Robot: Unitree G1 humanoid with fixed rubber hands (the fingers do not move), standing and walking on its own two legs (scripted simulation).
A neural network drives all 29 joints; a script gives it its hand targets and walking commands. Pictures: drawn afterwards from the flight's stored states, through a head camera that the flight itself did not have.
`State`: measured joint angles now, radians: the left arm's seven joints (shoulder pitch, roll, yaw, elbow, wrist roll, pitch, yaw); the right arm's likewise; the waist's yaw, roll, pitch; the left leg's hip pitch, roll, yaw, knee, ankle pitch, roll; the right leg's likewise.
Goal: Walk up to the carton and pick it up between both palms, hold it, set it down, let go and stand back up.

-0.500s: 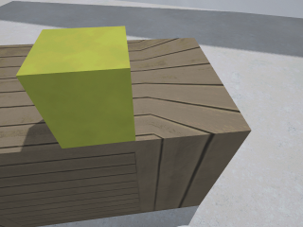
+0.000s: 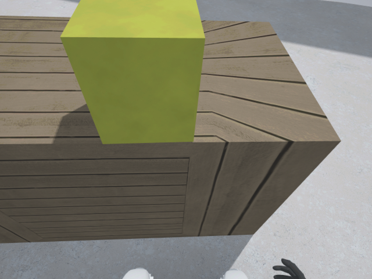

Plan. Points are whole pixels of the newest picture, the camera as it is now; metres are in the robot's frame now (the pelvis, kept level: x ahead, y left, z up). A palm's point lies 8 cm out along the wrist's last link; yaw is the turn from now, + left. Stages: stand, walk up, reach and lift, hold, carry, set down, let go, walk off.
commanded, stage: walk up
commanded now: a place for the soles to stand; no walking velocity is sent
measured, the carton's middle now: (145, 71) +0.51 +0.11 +0.18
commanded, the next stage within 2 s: none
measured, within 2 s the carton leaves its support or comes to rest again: neither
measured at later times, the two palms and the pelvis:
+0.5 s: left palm out of the picture +0.09 +0.25 -0.08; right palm out of the picture +0.06 -0.20 -0.09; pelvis +0.03 +0.03 +0.04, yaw +1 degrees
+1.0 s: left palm out of the picture +0.08 +0.27 -0.09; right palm out of the picture +0.11 -0.20 -0.08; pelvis +0.04 +0.03 +0.05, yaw +5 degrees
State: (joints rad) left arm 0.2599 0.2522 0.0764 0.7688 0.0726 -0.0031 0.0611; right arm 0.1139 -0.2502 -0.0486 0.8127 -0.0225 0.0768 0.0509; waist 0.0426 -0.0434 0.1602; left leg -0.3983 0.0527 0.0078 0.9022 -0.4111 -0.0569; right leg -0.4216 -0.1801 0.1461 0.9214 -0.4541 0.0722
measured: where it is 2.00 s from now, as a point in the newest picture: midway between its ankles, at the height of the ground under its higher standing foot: outside the picture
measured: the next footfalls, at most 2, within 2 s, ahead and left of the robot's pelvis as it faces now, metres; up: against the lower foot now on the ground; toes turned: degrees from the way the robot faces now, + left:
right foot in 0.24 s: +0.07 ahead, -0.09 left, +0.00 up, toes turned -2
right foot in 1.74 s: +0.19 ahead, -0.04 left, +0.00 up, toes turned +7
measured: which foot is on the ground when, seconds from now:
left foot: down 0.00-1.00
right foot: up 0.00-0.22, down 0.24-1.00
